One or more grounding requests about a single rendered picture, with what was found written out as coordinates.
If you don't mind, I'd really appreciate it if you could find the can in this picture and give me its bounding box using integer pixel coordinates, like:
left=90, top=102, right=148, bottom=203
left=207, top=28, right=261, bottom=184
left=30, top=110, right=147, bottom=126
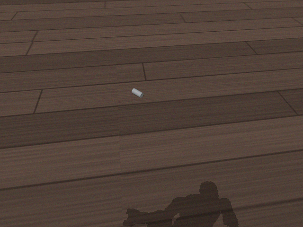
left=132, top=88, right=143, bottom=98

